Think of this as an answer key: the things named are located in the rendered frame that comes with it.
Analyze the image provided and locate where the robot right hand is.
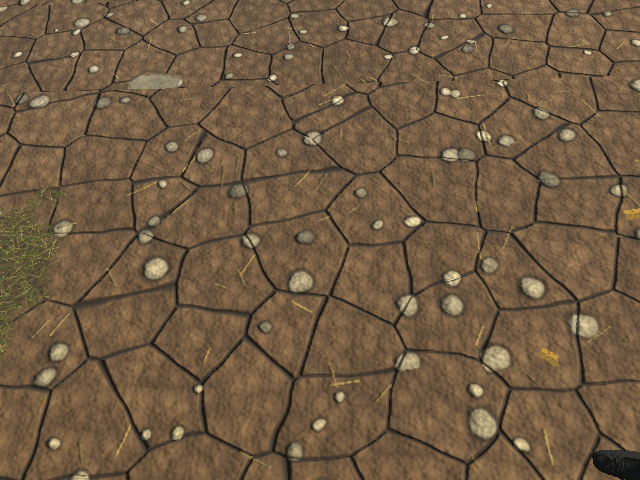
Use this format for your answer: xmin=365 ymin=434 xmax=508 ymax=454
xmin=592 ymin=450 xmax=640 ymax=480

